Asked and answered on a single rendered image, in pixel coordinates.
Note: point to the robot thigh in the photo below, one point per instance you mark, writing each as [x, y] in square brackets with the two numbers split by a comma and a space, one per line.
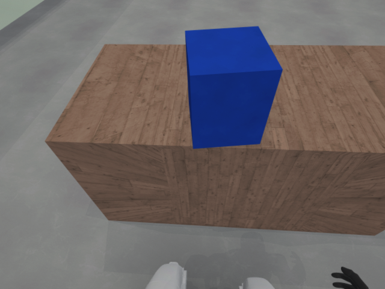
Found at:
[256, 283]
[168, 276]

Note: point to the carton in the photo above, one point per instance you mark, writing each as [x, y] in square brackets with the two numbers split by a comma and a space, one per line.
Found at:
[233, 76]

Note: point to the pedestal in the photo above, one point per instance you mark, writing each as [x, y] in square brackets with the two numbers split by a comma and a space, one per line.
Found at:
[125, 136]

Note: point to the right robot hand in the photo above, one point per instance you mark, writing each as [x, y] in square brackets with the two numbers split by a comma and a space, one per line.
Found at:
[351, 277]

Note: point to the robot left thigh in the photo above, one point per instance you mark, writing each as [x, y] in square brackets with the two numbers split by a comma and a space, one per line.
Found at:
[168, 276]

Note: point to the robot right thigh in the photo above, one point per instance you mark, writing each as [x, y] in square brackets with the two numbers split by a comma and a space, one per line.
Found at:
[256, 283]

